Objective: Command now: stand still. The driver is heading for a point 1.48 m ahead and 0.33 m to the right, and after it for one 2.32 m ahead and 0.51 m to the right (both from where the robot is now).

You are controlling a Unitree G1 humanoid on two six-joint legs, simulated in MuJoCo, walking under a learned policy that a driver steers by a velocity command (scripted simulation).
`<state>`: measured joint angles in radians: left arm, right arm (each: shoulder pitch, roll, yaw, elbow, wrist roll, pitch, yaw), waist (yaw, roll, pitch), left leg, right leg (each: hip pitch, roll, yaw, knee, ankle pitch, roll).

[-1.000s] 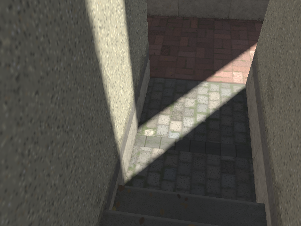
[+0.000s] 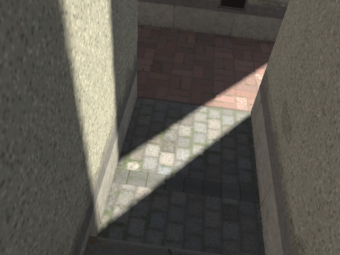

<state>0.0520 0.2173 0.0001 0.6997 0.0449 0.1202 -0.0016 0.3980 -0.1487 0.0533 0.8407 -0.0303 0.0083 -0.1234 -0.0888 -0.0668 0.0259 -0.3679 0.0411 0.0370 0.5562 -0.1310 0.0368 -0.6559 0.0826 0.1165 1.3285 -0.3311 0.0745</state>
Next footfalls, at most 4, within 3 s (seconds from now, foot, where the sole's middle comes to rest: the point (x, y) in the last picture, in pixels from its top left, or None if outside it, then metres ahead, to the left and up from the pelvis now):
0.12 right None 0.07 -0.13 -0.76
0.76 left None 0.16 0.14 -0.76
1.36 right None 0.42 -0.09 -0.95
1.72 left None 0.68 0.02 -1.14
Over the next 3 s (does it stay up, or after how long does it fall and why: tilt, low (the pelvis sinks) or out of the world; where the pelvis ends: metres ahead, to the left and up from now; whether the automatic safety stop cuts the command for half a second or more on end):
stays up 1.34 -0.35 -0.54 its command is cut before an obstacle after 1.2 s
